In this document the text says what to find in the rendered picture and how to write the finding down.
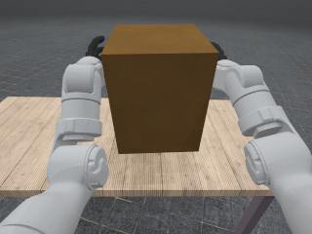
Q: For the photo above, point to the robot left hand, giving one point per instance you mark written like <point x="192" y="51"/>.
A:
<point x="93" y="49"/>

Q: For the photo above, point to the table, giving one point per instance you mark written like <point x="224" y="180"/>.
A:
<point x="28" y="130"/>

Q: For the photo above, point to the robot right forearm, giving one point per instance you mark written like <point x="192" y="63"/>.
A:
<point x="258" y="114"/>

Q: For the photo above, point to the robot right upper arm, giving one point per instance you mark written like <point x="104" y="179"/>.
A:
<point x="281" y="162"/>

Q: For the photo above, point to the robot right hand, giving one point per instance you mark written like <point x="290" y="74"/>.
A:
<point x="221" y="55"/>

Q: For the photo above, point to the carton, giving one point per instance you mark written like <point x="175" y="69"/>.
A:
<point x="159" y="79"/>

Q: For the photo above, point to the robot left upper arm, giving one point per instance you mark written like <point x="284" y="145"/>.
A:
<point x="75" y="172"/>

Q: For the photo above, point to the robot left forearm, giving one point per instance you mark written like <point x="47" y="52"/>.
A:
<point x="80" y="104"/>

